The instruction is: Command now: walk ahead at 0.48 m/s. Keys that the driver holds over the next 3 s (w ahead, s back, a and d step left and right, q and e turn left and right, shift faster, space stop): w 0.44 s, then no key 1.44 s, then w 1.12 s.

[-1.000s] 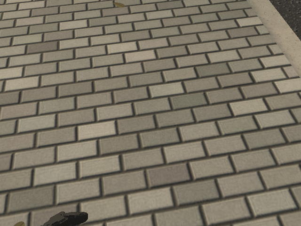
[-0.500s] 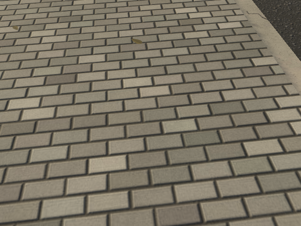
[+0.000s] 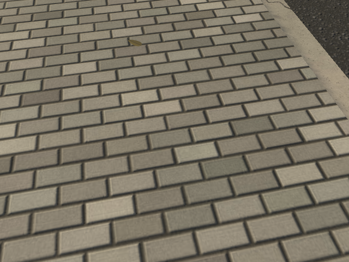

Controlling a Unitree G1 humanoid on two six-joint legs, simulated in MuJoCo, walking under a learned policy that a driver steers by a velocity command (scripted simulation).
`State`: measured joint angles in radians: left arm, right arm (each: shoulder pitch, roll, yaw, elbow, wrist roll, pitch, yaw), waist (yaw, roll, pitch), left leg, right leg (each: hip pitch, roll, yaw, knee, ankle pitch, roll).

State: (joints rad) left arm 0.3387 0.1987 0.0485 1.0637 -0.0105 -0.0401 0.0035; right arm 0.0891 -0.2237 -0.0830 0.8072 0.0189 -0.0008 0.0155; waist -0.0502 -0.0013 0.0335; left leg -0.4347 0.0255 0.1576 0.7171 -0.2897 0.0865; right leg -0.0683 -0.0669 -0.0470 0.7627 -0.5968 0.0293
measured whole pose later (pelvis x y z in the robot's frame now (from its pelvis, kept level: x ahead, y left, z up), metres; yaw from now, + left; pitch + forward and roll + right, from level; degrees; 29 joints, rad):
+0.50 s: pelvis +0.30 +0.00 +0.00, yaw +1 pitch +1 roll +0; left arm -0.10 0.20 0.04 0.84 -0.02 -0.09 -0.06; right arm 0.48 -0.20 -0.05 1.06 -0.01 -0.06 -0.02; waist -0.06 -0.03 0.06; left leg 0.21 0.00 0.11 0.30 -0.48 0.01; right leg -0.52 0.01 -0.09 0.47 0.04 -0.12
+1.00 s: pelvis +0.47 +0.01 +0.03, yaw +0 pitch +0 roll -2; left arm 0.14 0.22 0.02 1.03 0.02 -0.03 0.02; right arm 0.12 -0.21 -0.05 0.98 -0.01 -0.01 -0.03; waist 0.02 0.00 0.01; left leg -0.33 0.05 -0.02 0.52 -0.20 -0.02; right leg -0.21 0.03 -0.07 0.47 -0.26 -0.02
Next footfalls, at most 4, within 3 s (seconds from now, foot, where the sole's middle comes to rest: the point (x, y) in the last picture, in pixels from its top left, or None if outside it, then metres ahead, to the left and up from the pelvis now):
0.50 right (203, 255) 0.50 -0.10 -0.75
0.90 left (138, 242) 0.56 0.14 -0.75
2.64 right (187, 155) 0.95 -0.07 -0.75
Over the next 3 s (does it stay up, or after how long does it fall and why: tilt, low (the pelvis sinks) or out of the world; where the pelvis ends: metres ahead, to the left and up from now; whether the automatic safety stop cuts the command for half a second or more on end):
stays up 0.96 0.01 0.04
